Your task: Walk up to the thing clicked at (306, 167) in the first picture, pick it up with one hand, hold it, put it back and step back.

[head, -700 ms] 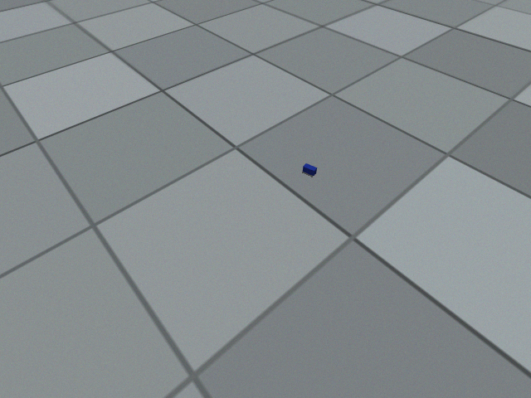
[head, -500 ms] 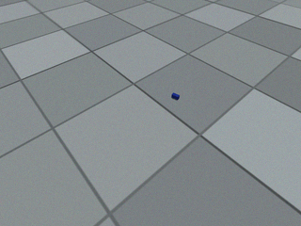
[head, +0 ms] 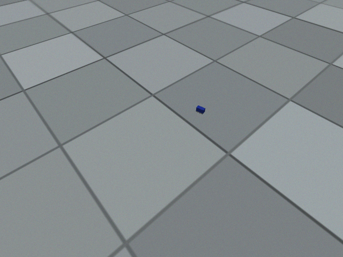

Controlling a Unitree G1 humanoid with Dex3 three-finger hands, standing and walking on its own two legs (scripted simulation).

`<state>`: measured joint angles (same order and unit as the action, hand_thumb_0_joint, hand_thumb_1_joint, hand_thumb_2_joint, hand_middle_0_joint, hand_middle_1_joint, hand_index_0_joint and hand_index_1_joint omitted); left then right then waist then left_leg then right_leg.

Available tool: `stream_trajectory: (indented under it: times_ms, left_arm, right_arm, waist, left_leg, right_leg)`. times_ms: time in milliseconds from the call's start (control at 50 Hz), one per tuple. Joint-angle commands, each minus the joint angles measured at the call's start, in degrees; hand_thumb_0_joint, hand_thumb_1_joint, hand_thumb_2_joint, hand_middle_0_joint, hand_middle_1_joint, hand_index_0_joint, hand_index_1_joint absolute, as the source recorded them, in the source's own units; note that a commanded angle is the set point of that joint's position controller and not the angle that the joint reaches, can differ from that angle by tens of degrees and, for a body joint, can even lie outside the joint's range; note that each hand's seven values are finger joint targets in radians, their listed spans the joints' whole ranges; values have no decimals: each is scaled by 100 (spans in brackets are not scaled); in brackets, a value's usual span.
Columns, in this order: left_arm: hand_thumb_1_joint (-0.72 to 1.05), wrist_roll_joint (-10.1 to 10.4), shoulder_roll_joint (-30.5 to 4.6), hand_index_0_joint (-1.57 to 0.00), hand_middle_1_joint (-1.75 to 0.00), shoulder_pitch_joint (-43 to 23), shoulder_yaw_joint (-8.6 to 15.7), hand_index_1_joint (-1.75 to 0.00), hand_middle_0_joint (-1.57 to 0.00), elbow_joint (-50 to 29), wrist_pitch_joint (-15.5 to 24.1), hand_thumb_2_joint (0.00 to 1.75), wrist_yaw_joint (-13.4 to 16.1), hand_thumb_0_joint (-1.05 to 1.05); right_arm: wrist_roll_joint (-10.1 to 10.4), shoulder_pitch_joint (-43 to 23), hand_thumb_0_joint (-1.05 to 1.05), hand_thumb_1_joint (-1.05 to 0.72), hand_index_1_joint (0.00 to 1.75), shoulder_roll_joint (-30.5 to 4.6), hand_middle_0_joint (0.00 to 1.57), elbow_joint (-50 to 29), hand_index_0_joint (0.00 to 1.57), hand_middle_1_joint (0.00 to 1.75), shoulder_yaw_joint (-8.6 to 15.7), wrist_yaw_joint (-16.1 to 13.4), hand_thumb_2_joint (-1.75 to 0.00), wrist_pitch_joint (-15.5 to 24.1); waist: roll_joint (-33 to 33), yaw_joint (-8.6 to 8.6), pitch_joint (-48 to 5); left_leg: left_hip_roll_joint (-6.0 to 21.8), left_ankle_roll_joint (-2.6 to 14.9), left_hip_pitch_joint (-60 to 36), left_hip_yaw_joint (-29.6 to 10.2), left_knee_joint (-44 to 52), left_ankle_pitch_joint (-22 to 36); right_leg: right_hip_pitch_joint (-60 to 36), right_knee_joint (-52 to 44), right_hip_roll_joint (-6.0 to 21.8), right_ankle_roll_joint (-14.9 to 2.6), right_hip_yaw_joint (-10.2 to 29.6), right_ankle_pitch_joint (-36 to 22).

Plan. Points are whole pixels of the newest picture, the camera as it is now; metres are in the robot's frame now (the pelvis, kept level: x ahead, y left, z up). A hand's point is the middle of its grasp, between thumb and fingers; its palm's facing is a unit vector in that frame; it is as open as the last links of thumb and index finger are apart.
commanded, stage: stand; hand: left
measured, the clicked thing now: (200, 109) +1.35 -0.27 -0.76
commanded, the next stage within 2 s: walk up in 0.42 s
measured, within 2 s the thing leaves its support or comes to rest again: neither
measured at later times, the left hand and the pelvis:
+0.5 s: hand out of the picture +0.08 +0.26 -0.16, palm faces -0.07 -0.94 -0.33, open 7.4 cm; pelvis +0.01 +0.00 -0.01, yaw -3 degrees
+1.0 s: hand (117, 223) +0.25 +0.16 -0.15, palm faces -0.25 -0.90 -0.36, open 7.4 cm; pelvis +0.16 -0.09 -0.01, yaw -17 degrees
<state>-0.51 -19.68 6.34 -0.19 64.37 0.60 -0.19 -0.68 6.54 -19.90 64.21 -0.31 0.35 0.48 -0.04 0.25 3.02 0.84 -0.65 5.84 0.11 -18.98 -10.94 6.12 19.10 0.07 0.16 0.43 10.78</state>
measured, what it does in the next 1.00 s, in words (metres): walks ahead, turning right: right foot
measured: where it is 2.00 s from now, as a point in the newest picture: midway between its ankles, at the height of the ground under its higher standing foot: (198, 197)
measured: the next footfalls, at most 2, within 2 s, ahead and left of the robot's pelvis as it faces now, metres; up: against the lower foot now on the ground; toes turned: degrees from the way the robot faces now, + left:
right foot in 0.72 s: +0.16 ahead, -0.22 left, +0.00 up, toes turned -16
left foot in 1.14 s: +0.42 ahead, +0.00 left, +0.00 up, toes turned -15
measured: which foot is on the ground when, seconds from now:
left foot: down 0.00-0.74, up 0.76-1.00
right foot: down 0.00-0.46, up 0.48-0.70, down 0.72-1.00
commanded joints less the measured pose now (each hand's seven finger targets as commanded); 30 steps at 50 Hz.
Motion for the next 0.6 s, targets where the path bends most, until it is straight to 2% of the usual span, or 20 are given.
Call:
stream_trajectory:
  times_ms: [0, 380, 400, 420, 440, 460, 480, 500, 540, 560, 580]
  left_arm:
    - [90, 16, -1226, -20, -30, -199, 228, -30, -20, -340, 137, 90, 82, 0]
    - [90, 7, -1238, -20, -30, -207, 228, -30, -20, -354, 139, 90, 88, 0]
    - [90, -122, -1754, -20, -30, 86, 652, -30, -20, -926, 107, 90, -140, 0]
    - [90, -133, -1571, -20, -30, -384, 602, -30, -20, -1031, 73, 90, -223, 0]
    - [90, -135, -1374, -20, -30, -932, 593, -30, -20, -1293, 47, 90, -296, 0]
    - [90, -176, -1385, -20, -30, -999, 587, -30, -20, -1474, 52, 90, -321, 0]
    - [90, -166, -1487, -20, -30, -764, 614, -30, -20, -1465, 88, 90, -350, 0]
    - [90, -146, -1540, -20, -30, -430, 647, -30, -20, -1441, 109, 90, -405, 0]
    - [90, -89, -1499, -20, -30, 57, 682, -30, -20, -1381, 98, 90, -555, 0]
    - [90, -92, -1491, -20, -30, 132, 694, -30, -20, -1379, 97, 90, -607, 0]
    - [90, -93, -1444, -20, -30, 137, 721, -30, -20, -1430, 94, 90, -649, 0]
  right_arm:
    - [23, -203, 0, -90, 30, -1200, 20, -350, 20, 30, 233, -86, -90, 128]
    - [19, -187, 0, -90, 30, -1209, 20, -349, 20, 30, 236, -96, -90, 134]
    - [-132, 79, 0, -90, 30, -1884, 20, -860, 20, 30, 711, -11, -90, 294]
    - [-168, 515, 0, -90, 30, -1944, 20, -713, 20, 30, 796, 17, -90, 348]
    - [-129, 783, 0, -90, 30, -2104, 20, -738, 20, 30, 916, 10, -90, 368]
    - [-130, 744, 0, -90, 30, -2161, 20, -919, 20, 30, 947, 22, -90, 403]
    - [-121, 571, 0, -90, 30, -2126, 20, -1076, 20, 30, 947, 29, -90, 436]
    - [-131, 413, 0, -90, 30, -2066, 20, -1205, 20, 30, 939, 38, -90, 466]
    - [-184, 18, 0, -90, 30, -1992, 20, -1436, 20, 30, 939, 84, -90, 481]
    - [-193, -70, 0, -90, 30, -1933, 20, -1530, 20, 30, 925, 115, -90, 488]
    - [-210, -96, 0, -90, 30, -1948, 20, -1577, 20, 30, 931, 150, -90, 488]
  waist:
    - [56, -33, -367]
    - [23, -24, -458]
    - [-43, 161, -847]
    - [366, 475, -441]
    - [1109, 772, 27]
    - [888, 745, 346]
    - [444, 511, 347]
    - [345, 318, 181]
    - [738, 63, 112]
    - [826, 28, 116]
    - [957, 21, 144]
  left_leg:
    - [639, 215, -4, -527, 294, 779]
    - [656, 217, -79, -543, 278, 942]
    - [579, 544, -997, -329, -372, -1688]
    - [906, 765, -1622, -776, -16, -2687]
    - [1837, 1153, -1495, -1700, 850, -3211]
    - [2534, 1518, -1070, -2199, 1207, -3017]
    - [2617, 1550, -635, -2241, 1247, -2770]
    - [2532, 1520, -504, -1991, 1244, -2729]
    - [2155, 1331, -442, -1099, 1127, -2316]
    - [1867, 1178, -172, -583, 992, -2072]
    - [1701, 1076, 62, -224, 871, -1952]
  right_leg:
    - [-16, -313, 696, -161, 502, -884]
    - [-81, -322, 740, -159, 480, -972]
    - [927, 300, 318, -391, 753, 1433]
    - [2501, 882, 221, -317, 504, 2058]
    - [3383, 2332, 43, -213, 33, 1625]
    - [3820, 3090, 401, -153, 276, 1636]
    - [3554, 3417, 633, -138, 471, 1480]
    - [3263, 3442, 805, -133, 568, 1345]
    - [2862, 2893, 860, -70, 320, 1256]
    - [2459, 2615, 797, -30, 146, 1102]
    - [2087, 2274, 746, -27, -8, 949]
